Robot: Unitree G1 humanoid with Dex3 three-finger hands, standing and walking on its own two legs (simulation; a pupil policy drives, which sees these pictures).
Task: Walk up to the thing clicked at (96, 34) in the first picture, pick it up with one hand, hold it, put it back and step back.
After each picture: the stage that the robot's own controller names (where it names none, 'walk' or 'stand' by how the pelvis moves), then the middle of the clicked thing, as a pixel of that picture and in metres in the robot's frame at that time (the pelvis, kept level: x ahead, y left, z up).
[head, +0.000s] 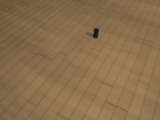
stand; (95, 33) +1.54 -0.23 -0.72
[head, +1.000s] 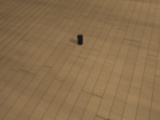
walk; (80, 39) +1.40 +0.08 -0.70
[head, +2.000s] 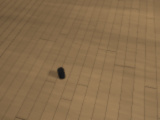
walk; (61, 73) +0.84 +0.22 -0.72
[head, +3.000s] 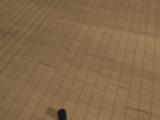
walk; (62, 115) +0.46 +0.15 -0.69
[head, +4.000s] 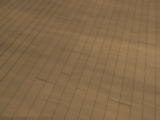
stand; out of the picture +0.31 +0.14 -0.71
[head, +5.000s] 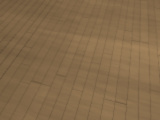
stand; out of the picture +0.30 +0.16 -0.72
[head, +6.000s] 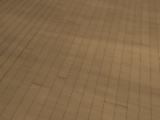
stand; out of the picture +0.29 +0.16 -0.73
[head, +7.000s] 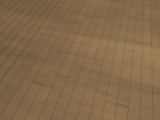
stand; out of the picture +0.28 +0.15 -0.73
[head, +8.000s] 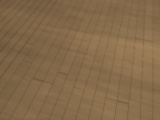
go down; out of the picture +0.29 +0.15 -0.72
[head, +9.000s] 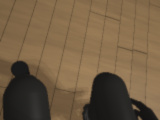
go down; (21, 71) +0.37 +0.20 -0.30
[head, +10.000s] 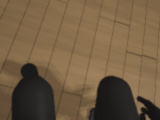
approach; (30, 73) +0.37 +0.20 -0.30
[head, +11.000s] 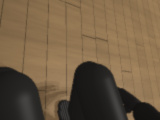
close in; out of the picture +0.34 +0.24 -0.22
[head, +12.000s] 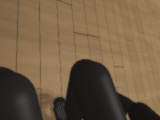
close; out of the picture +0.34 +0.24 -0.22
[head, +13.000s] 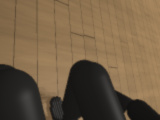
lift; out of the picture +0.32 +0.24 -0.22
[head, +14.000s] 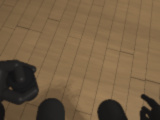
lift; (25, 84) +0.31 +0.18 +0.00
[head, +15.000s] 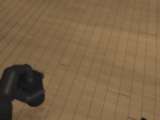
hold; (33, 89) +0.31 +0.17 +0.02
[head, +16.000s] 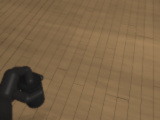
hold; (32, 91) +0.31 +0.17 +0.01
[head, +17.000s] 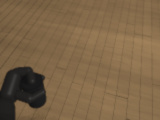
hold; (34, 91) +0.31 +0.16 +0.00
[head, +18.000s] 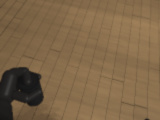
crouch; (31, 90) +0.32 +0.17 -0.05
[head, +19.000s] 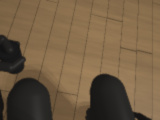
lower; (12, 58) +0.40 +0.21 -0.10
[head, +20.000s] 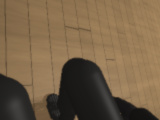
lower; out of the picture +0.39 +0.25 -0.23
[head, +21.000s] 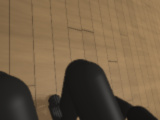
lower; out of the picture +0.38 +0.26 -0.23
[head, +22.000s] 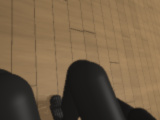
lower; out of the picture +0.37 +0.25 -0.23
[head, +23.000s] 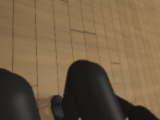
lower; out of the picture +0.36 +0.25 -0.22
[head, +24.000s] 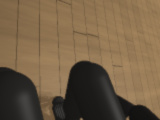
open; out of the picture +0.34 +0.23 -0.23
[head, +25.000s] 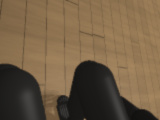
stand; out of the picture +0.33 +0.22 -0.23
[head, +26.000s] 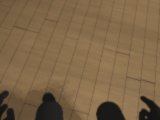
walk; (49, 99) +0.34 +0.17 -0.50
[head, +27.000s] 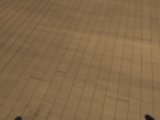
stand; out of the picture +0.30 +0.14 -0.66
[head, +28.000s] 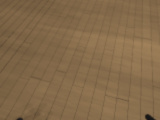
stand; out of the picture +0.29 +0.15 -0.66
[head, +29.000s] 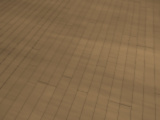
stand; out of the picture +0.32 +0.13 -0.72
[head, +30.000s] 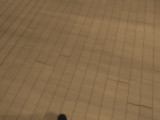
walk; out of the picture +0.36 +0.14 -0.70
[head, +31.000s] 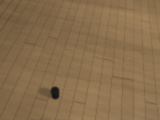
walk; (55, 93) +0.54 +0.15 -0.71
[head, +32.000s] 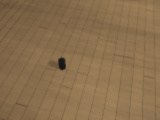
walk; (62, 64) +0.87 +0.17 -0.69
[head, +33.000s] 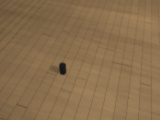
stand; (62, 68) +0.92 +0.16 -0.71
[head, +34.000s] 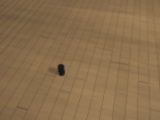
stand; (61, 70) +0.94 +0.17 -0.72
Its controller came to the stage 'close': yes
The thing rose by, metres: 0.71
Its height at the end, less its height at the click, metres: +0.00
